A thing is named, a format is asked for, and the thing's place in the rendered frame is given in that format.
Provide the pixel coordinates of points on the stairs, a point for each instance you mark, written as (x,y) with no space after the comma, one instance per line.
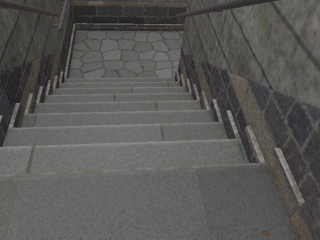
(117,123)

